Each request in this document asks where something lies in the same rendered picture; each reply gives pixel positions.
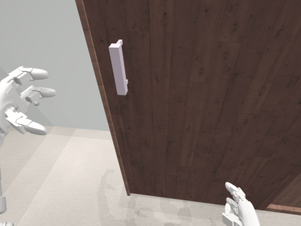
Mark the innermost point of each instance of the handle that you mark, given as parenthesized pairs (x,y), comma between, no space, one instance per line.
(118,67)

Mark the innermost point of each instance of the right robot hand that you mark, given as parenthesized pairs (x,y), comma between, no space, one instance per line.
(244,212)

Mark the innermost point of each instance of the wardrobe door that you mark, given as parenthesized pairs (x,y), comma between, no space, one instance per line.
(214,95)
(291,196)

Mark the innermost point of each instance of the left robot hand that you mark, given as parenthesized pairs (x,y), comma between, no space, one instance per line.
(9,97)

